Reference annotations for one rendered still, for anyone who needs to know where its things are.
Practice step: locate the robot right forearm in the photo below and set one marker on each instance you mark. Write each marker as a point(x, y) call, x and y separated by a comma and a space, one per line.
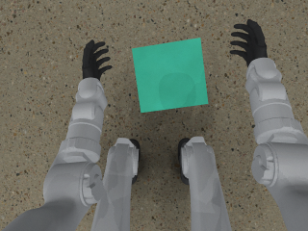
point(270, 106)

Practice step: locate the right robot hand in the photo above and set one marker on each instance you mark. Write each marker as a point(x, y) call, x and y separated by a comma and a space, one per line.
point(255, 46)

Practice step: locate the right robot upper arm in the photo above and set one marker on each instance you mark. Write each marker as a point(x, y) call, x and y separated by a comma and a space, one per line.
point(283, 168)

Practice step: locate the robot right thigh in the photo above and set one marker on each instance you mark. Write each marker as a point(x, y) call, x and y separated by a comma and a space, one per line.
point(208, 208)

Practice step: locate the robot thigh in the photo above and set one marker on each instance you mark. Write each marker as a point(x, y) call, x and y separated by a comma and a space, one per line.
point(112, 212)
point(208, 208)

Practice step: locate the robot left forearm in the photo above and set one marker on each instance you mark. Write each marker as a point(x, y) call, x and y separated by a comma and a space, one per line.
point(84, 130)

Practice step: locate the left robot hand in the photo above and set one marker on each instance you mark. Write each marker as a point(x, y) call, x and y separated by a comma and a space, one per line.
point(90, 66)

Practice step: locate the robot left thigh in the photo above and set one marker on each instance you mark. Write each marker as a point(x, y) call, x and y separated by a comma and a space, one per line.
point(112, 212)

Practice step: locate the carton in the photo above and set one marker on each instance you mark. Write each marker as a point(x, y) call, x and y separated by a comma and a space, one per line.
point(170, 75)

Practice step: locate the left robot upper arm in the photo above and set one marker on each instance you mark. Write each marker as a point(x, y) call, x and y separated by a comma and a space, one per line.
point(69, 191)

